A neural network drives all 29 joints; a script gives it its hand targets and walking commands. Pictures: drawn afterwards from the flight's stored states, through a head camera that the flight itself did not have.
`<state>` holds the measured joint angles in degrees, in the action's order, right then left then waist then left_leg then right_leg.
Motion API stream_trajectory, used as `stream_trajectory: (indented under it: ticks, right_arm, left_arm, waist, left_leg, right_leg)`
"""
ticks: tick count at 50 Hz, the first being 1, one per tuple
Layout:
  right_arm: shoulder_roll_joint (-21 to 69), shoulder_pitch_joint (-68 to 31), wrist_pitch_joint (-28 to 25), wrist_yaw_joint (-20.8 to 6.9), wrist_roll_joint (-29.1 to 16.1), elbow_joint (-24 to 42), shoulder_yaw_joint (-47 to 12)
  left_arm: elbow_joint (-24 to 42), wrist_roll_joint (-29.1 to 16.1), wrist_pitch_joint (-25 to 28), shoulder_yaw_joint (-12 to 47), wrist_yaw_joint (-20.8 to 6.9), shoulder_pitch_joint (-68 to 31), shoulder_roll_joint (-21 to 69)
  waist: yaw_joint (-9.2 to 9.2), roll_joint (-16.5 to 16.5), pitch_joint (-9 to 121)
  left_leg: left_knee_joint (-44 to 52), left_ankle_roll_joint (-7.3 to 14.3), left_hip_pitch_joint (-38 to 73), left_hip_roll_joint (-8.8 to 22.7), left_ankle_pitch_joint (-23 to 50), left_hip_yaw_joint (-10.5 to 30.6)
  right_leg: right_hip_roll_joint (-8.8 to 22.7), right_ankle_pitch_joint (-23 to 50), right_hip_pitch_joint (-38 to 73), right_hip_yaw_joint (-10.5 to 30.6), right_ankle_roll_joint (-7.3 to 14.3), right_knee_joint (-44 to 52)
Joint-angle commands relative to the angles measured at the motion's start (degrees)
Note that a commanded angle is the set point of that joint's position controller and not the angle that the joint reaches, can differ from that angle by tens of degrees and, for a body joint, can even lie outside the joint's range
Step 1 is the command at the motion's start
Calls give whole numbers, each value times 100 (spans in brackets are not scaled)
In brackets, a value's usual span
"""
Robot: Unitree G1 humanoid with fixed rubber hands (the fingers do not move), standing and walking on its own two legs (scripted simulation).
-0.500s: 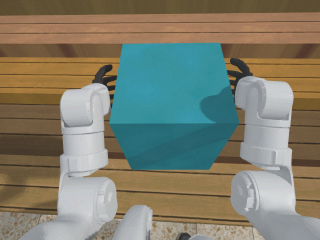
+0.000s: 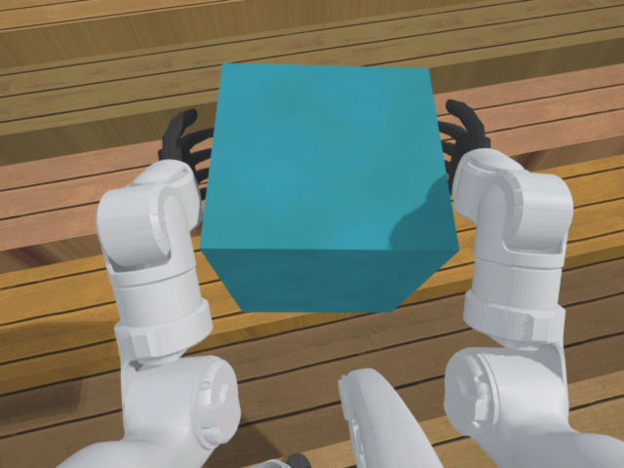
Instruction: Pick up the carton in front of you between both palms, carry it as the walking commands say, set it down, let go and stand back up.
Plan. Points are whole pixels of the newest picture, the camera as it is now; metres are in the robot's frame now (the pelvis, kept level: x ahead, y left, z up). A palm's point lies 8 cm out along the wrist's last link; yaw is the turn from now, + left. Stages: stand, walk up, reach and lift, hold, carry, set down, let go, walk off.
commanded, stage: carry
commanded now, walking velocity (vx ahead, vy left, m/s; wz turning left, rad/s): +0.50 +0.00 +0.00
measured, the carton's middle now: (321, 209) +0.40 -0.05 +0.07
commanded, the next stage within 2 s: none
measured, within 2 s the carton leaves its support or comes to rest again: neither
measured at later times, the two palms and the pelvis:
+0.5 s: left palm out of the picture +0.66 +0.19 +0.28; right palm out of the picture +0.73 -0.09 +0.29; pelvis +0.31 -0.03 +0.11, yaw +4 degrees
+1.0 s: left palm out of the picture +1.00 +0.20 +0.39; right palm out of the picture +0.98 -0.10 +0.39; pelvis +0.60 +0.07 +0.21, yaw +1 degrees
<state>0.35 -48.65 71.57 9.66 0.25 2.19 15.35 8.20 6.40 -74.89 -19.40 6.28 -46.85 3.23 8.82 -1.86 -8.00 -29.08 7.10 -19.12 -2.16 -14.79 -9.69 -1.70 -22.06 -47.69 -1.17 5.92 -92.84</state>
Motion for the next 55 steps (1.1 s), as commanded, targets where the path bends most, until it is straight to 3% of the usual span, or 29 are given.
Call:
stream_trajectory:
  ticks: [1, 4, 6, 7, 9, 10, 11, 12, 13, 14, 17, 18, 21, 23, 26, 30, 32, 34, 35, 36, 37, 38, 39, 41, 44, 47, 50, 52, 55]
  right_arm:
    - [5972, -4588, 237, -1687, -2955, 464, -4221]
    - [5768, -4520, 381, -1761, -2851, -179, -3875]
    - [5695, -4620, 481, -1808, -2818, -516, -3644]
    - [5677, -4817, 539, -1822, -2763, -612, -3521]
    - [5551, -4781, 678, -1810, -2568, -978, -3154]
    - [5496, -4721, 722, -1788, -2422, -1068, -2969]
    - [5477, -4823, 754, -1769, -2329, -1060, -2861]
    - [5418, -4983, 782, -1728, -2225, -1181, -2696]
    - [5572, -4459, 818, -1720, -2061, -1408, -2615]
    - [5372, -4228, 783, -1652, -1796, -1561, -2407]
    - [5320, -4524, 673, -1494, -1299, -1063, -2058]
    - [5222, -4586, 635, -1411, -1162, -977, -1968]
    - [4917, -4474, 570, -1230, -905, -854, -1939]
    - [4874, -4198, 599, -1187, -845, -985, -2024]
    - [4952, -4064, 701, -1192, -902, -1272, -2232]
    - [5320, -4264, 722, -1285, -1165, -1499, -2518]
    - [5586, -4301, 724, -1322, -1390, -1561, -2680]
    - [5863, -4279, 708, -1355, -1649, -1683, -2780]
    - [6046, -4317, 658, -1385, -1835, -1596, -2906]
    - [6200, -4494, 589, -1420, -1997, -1400, -3024]
    - [6272, -4631, 493, -1468, -2204, -1239, -3135]
    - [6386, -4821, 401, -1475, -2348, -1068, -3136]
    - [6517, -4853, 367, -1508, -2564, -732, -3215]
    - [6715, -5579, 246, -1535, -2908, 60, -3545]
    - [6738, -5839, 219, -1555, -3072, 570, -3719]
    - [6392, -5393, 318, -1521, -2899, 492, -3723]
    - [5948, -4637, 475, -1518, -2625, -142, -3545]
    - [5831, -4503, 531, -1547, -2461, -511, -3389]
    - [5758, -4861, 564, -1638, -2394, -729, -3186]
  left_arm:
    - [-445, -1438, 124, 3529, -769, -3614, 4261]
    - [-870, -1374, -14, 3401, -744, -3805, 4053]
    - [-1137, -1468, -138, 3387, -745, -4131, 4095]
    - [-1189, -1557, -216, 3395, -747, -4304, 4204]
    - [-1474, -1841, -360, 3471, -773, -4416, 4480]
    - [-1497, -2034, -391, 3490, -815, -4501, 4663]
    - [-1449, -2185, -377, 3564, -854, -4753, 4828]
    - [-1520, -2322, -372, 3526, -900, -4798, 5014]
    - [-1626, -2583, -378, 3433, -990, -4638, 5188]
    - [-1518, -2850, -343, 3530, -1060, -4902, 5513]
    - [-507, -3617, -192, 3932, -1237, -6364, 6353]
    - [-380, -3859, -171, 4035, -1275, -6670, 6526]
    - [-355, -4038, -145, 4027, -1312, -6769, 6577]
    - [-550, -3827, -151, 3845, -1276, -6363, 6385]
    - [-1052, -3404, -229, 3550, -1272, -5715, 6065]
    - [-1342, -3160, -249, 3407, -1341, -5466, 5957]
    - [-1450, -2948, -280, 3237, -1341, -5407, 5899]
    - [-1745, -2786, -325, 3070, -1352, -5053, 5828]
    - [-1791, -2731, -303, 3045, -1338, -4974, 5763]
    - [-1724, -2652, -260, 3019, -1303, -4983, 5712]
    - [-1647, -2490, -212, 2956, -1275, -4935, 5635]
    - [-1533, -2387, -200, 2818, -1255, -4691, 5576]
    - [-1578, -2184, -135, 2842, -1162, -4640, 5535]
    - [-1204, -2015, -113, 2814, -1057, -4819, 5383]
    - [-749, -1930, -97, 2978, -903, -4831, 5113]
    - [-661, -1892, -129, 3165, -809, -4458, 4849]
    - [-1106, -1946, -246, 3293, -835, -4199, 4749]
    - [-1413, -1994, -297, 3314, -901, -4325, 4809]
    - [-1751, -2101, -325, 3320, -985, -4498, 4940]
  waist:
    - [-200, -312, 3810]
    - [-297, -53, 3066]
    - [-484, -187, 2526]
    - [-611, -379, 2423]
    - [-934, -1011, 3059]
    - [-1181, -1242, 3421]
    - [-1551, -823, 3823]
    - [-1977, -200, 4381]
    - [-1787, 1650, 4385]
    - [-1718, 1381, 5213]
    - [-1459, 174, 4119]
    - [-1363, 164, 3856]
    - [-1385, -38, 3588]
    - [-1454, 530, 3766]
    - [-1655, 644, 3606]
    - [-1478, 344, 2813]
    - [-1173, 839, 2623]
    - [-744, 1813, 3408]
    - [-455, 1939, 3945]
    - [-134, 1546, 4360]
    - [-148, 259, 4492]
    - [-207, -1755, 5374]
    - [-223, -908, 5595]
    - [-386, -234, 4604]
    - [-436, -215, 4180]
    - [-477, 95, 3975]
    - [-271, -523, 3940]
    - [-93, -289, 3578]
    - [-342, -46, 2664]
  left_leg:
    - [411, 906, 4225, 1777, 3941, 2481]
    - [888, 751, 3861, 1619, 2425, 2238]
    - [1823, 606, 2268, 1299, 2440, 1421]
    - [1890, 535, 1404, 1161, 3542, 851]
    - [816, 376, 1035, 1106, 7515, 161]
    - [34, 244, 1235, 1222, 8411, 6]
    - [-1413, -54, 1568, 918, 8611, -217]
    - [-3572, -410, 770, 553, 7154, 57]
    - [-5988, -711, -1617, -623, 238, 311]
    - [-7710, -576, -1770, -576, -174, 1700]
    - [-7416, -144, -3006, -25, -314, 1744]
    - [-7080, -99, -3026, 134, -279, 1630]
    - [-5973, -161, -3180, 269, -952, 1153]
    - [-6546, -85, -3746, 363, -816, 858]
    - [-7812, 1, -5826, 658, -1550, 1221]
    - [-6073, -202, -5457, 985, -1400, 689]
    - [-3668, -166, -2591, 789, -624, -54]
    - [-3282, -76, -971, 13, 29, -637]
    - [-2459, -116, -210, -290, 383, -750]
    - [-1131, -163, 936, -530, 778, -573]
    - [-15, 399, 2376, 863, 1569, 2434]
    - [648, 1350, 2992, 2137, 3506, 5146]
    - [54, 1347, 2999, 2021, 3152, 4602]
    - [-113, 821, 2512, 1775, 1391, 3884]
    - [254, 702, 2255, 1665, 79, 3311]
    - [339, 790, 2453, 1756, 880, 2843]
    - [553, 1140, 3261, 2193, 1530, 3129]
    - [639, 1237, 4192, 2477, 1148, 3439]
    - [1306, 765, 3302, 1934, 80, 2592]
  right_leg:
    - [192, -500, -2072, -281, 117, -886]
    - [466, -619, -2797, -323, 41, -470]
    - [513, -224, -1165, -786, 35, 1418]
    - [354, 44, -64, -1132, 117, 2171]
    - [-255, 1033, 1911, -1576, 310, 2932]
    - [-417, 1167, 2611, -1601, 314, 3413]
    - [-642, 1609, 3419, -1585, 247, 4712]
    - [-186, 2510, 4857, -452, 639, 5592]
    - [1701, 5998, 5960, 3071, 1604, 6605]
    - [1909, 6684, 6266, 3779, 2055, 6233]
    - [1536, 2002, 5564, 3212, 1202, 6476]
    - [1475, 1414, 5237, 2822, 999, 6582]
    - [1522, 1442, 4944, 2249, 989, 6828]
    - [1740, 2687, 5404, 2069, 1205, 6935]
    - [2108, 2473, 6715, 2398, 1416, 7000]
    - [1613, 1738, 5798, 1379, 865, 7907]
    - [1126, 2855, 3733, -29, 570, 8630]
    - [1120, 7625, 4075, -737, 443, 7245]
    - [1113, 8587, 4506, -934, 186, 6009]
    - [876, 7820, 4417, -1046, -93, 4549]
    - [344, 4173, 2438, -545, -515, 2610]
    - [-642, 478, 1573, 202, -633, -56]
    - [-325, 587, 1234, 1236, -423, -1099]
    - [55, 694, 240, 804, -180, -1015]
    - [296, 571, -224, 630, 48, -725]
    - [481, 5, -590, 225, 25, 485]
    - [558, -304, -2012, 52, 95, -834]
    - [693, -1107, -3718, 356, 101, -1998]
    - [840, -801, -3752, -39, -50, -1170]
